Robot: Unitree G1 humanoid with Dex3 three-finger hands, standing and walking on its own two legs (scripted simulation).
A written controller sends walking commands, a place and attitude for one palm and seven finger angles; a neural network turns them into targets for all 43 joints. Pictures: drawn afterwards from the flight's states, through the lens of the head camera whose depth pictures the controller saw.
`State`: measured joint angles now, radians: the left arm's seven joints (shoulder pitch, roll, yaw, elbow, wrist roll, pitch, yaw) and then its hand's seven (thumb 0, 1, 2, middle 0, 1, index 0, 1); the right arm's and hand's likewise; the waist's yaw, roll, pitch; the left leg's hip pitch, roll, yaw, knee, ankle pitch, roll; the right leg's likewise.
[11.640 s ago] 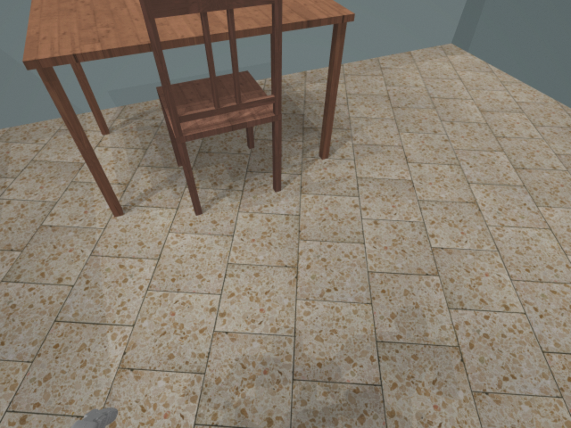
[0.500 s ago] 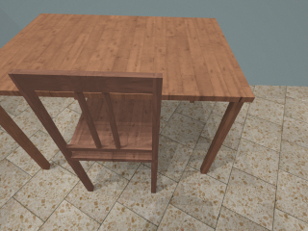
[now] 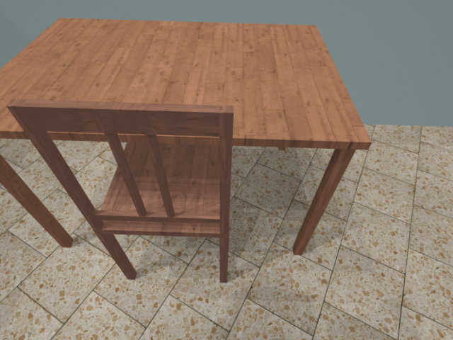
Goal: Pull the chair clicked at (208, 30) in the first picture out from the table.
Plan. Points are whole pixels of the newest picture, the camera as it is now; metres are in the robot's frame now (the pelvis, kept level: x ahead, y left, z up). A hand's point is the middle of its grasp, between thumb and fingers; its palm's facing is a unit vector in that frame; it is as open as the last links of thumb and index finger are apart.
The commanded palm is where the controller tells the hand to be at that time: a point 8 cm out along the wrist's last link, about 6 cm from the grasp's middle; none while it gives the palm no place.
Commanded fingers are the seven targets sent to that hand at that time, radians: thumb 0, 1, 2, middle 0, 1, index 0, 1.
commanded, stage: look again from close up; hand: left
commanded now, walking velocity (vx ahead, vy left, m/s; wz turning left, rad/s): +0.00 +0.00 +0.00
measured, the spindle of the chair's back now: (129, 179) +0.49 +0.29 -0.08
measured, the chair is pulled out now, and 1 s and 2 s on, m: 0.00 0.00 0.00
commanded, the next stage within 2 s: shuffle to correct the standing spot in 0.10 s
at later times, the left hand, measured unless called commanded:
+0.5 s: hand out of the picture -0.03 +0.17 -0.18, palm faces +0.16 -0.97 -0.16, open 7.4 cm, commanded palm none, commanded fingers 0.00 0.90 0.90 -0.20 -0.30 -0.20 -0.30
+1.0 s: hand out of the picture +0.15 +0.23 -0.18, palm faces +0.09 -0.97 -0.24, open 7.3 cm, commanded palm none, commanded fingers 0.00 0.90 0.90 -0.20 -0.30 -0.20 -0.30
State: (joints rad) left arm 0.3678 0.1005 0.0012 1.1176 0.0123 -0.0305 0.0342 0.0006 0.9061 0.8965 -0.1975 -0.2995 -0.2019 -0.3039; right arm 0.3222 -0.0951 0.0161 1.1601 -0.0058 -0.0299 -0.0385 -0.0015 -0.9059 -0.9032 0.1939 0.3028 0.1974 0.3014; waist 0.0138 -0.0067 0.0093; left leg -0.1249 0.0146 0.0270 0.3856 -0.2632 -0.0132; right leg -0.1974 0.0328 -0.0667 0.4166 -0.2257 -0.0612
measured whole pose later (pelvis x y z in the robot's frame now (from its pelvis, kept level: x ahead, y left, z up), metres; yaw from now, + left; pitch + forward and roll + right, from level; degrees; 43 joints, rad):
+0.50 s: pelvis +0.02 +0.01 +0.00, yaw +2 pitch +1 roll -1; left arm 0.39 0.11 0.05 1.09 0.02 -0.02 0.03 0.00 0.90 0.90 -0.20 -0.30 -0.20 -0.30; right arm 0.37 -0.12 0.00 1.14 -0.02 0.00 -0.03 0.00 -0.91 -0.90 0.19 0.30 0.20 0.30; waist 0.04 0.01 -0.01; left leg -0.22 0.03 0.04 0.54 -0.34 0.01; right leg -0.19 0.03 -0.10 0.44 -0.27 -0.06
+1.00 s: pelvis +0.10 +0.04 -0.02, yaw +4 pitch +0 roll +1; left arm 0.21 0.15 0.04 1.01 0.02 -0.03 0.04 0.01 0.92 0.90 -0.20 -0.30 -0.20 -0.30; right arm 0.39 -0.09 0.00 1.13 0.00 -0.02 -0.04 0.00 -0.90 -0.90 0.20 0.30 0.20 0.30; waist -0.02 0.02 0.06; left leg -0.14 -0.05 0.05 0.62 -0.47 0.02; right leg -0.34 -0.04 -0.09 0.62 -0.27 -0.03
